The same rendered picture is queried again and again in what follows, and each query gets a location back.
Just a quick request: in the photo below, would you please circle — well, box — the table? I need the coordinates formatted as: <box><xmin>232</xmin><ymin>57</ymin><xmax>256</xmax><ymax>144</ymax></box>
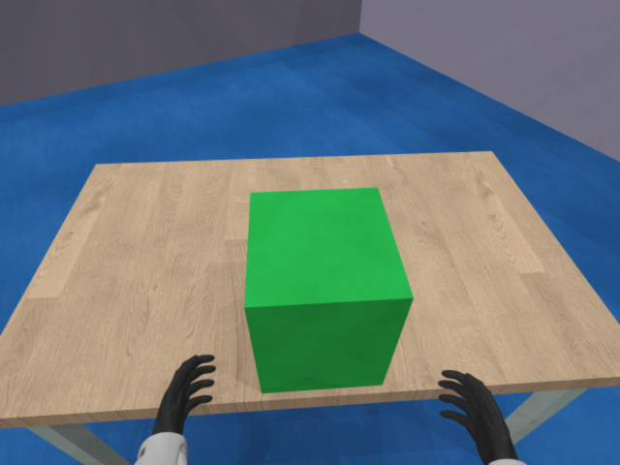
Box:
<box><xmin>0</xmin><ymin>151</ymin><xmax>620</xmax><ymax>465</ymax></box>

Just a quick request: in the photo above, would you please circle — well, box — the carton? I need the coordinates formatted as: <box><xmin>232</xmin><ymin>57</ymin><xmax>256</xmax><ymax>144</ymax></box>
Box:
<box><xmin>244</xmin><ymin>187</ymin><xmax>414</xmax><ymax>393</ymax></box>

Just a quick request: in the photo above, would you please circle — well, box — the robot left hand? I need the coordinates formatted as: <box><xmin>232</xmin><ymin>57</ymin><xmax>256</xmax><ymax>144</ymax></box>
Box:
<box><xmin>152</xmin><ymin>355</ymin><xmax>216</xmax><ymax>435</ymax></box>

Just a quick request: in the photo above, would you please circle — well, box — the left robot forearm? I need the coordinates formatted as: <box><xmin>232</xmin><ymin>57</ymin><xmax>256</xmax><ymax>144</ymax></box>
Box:
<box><xmin>134</xmin><ymin>432</ymin><xmax>188</xmax><ymax>465</ymax></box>

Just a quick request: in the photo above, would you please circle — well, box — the robot right hand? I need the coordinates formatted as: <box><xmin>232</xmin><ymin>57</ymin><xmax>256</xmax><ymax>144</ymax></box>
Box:
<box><xmin>438</xmin><ymin>370</ymin><xmax>518</xmax><ymax>465</ymax></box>

